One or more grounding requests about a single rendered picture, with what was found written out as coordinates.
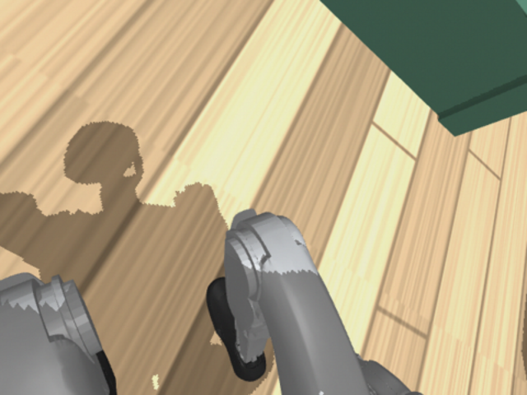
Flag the right robot foot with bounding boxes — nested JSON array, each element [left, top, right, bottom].
[[206, 277, 266, 382]]

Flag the armchair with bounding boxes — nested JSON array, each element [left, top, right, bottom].
[[320, 0, 527, 137]]

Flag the right robot hand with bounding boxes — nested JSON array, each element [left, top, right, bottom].
[[356, 353, 411, 395]]

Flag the left robot foot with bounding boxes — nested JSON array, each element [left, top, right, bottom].
[[96, 350, 117, 395]]

